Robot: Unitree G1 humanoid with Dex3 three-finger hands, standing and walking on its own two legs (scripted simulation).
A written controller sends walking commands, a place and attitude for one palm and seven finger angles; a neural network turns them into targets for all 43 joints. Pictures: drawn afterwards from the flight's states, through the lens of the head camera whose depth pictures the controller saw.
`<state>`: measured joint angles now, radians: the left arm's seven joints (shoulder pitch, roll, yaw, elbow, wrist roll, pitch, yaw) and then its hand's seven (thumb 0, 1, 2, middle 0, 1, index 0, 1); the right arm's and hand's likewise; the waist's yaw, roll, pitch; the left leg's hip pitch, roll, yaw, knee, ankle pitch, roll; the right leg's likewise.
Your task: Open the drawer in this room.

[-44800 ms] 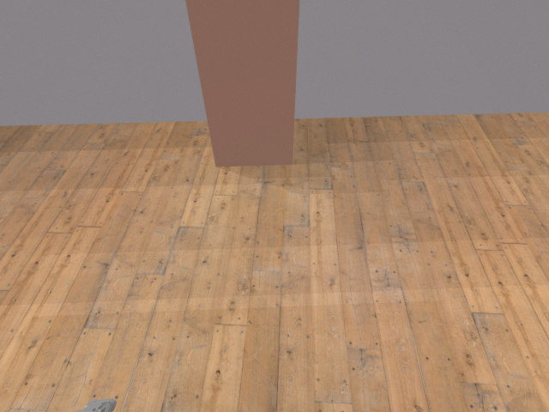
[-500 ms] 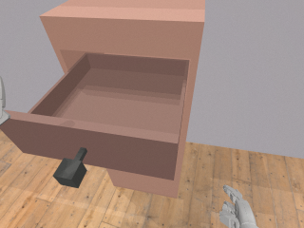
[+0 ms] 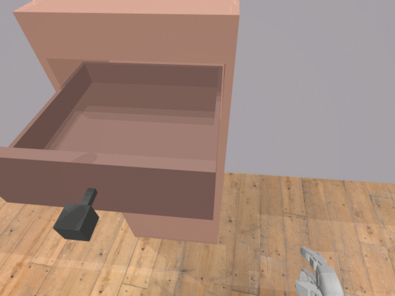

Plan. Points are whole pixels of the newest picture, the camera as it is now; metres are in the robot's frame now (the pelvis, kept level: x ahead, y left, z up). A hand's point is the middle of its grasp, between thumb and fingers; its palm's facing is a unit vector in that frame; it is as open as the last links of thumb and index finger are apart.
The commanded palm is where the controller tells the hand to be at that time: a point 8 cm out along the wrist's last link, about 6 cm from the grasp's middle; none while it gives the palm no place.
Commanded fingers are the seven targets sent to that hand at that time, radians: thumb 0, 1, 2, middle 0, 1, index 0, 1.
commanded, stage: step back with the hand held close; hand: left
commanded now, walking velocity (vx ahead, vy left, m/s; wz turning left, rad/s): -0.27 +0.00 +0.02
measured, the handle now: (83, 210) +0.22 +0.19 +0.15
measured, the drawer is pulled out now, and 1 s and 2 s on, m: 0.28 0.28 0.28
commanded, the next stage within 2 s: stop stepping back and stand still in 0.80 s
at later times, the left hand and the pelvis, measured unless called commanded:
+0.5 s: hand out of the picture +0.12 +0.24 +0.33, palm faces +0.65 -0.71 -0.27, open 7.4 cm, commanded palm +0.04 +0.29 +0.32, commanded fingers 0.00 0.90 0.90 -0.20 -0.30 -0.20 -0.30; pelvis -0.08 +0.01 -0.02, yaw +2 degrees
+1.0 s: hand out of the picture +0.00 +0.24 +0.32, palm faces +0.56 -0.73 -0.38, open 7.4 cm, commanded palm -0.07 +0.30 +0.32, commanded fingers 0.00 0.90 0.90 -0.20 -0.30 -0.20 -0.30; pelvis -0.20 +0.02 -0.01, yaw +0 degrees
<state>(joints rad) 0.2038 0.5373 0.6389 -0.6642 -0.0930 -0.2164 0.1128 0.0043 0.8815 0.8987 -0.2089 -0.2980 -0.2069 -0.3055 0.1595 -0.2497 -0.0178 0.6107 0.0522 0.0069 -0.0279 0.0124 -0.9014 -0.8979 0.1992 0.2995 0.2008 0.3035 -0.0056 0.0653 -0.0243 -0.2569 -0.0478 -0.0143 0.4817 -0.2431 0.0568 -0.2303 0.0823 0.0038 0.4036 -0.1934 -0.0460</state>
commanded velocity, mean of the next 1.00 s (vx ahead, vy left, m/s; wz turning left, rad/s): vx -0.25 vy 0.01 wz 0.00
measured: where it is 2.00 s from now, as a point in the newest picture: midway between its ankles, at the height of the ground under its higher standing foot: outside the picture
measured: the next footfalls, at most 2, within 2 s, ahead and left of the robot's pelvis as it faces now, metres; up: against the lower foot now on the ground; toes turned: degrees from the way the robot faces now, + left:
left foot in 0.62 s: -0.04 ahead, +0.15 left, +0.00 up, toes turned +5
right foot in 0.86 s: -0.13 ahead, -0.10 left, +0.00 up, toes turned +2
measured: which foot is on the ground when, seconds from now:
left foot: down 0.00-0.46, up 0.48-0.60, down 0.62-0.88, up 0.90-1.00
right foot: down 0.00-0.64, up 0.66-0.84, down 0.86-1.00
